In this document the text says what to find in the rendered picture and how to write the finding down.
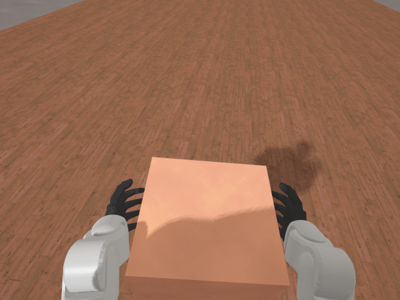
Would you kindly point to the right robot forearm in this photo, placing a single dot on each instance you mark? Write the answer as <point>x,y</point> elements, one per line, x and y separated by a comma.
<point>324,272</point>

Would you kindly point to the left robot forearm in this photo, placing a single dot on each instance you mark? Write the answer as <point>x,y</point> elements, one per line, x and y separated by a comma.
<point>91,266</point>

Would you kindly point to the carton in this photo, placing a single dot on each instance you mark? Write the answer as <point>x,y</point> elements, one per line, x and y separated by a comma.
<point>206,231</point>

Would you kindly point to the right robot hand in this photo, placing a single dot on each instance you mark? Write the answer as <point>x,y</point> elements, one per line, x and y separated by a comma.
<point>292,211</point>

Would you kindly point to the left robot hand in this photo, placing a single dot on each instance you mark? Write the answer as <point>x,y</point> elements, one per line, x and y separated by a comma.
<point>118,206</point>

